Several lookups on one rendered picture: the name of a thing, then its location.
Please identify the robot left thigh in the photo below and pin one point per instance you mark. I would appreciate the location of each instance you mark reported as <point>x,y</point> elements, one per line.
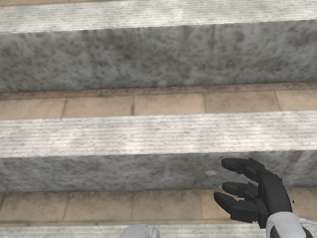
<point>140,231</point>

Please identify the right robot forearm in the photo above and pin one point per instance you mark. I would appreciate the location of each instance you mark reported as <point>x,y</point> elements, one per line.
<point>285,224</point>

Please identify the robot right hand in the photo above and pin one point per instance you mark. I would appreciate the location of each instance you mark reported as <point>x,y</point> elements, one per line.
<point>260,202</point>

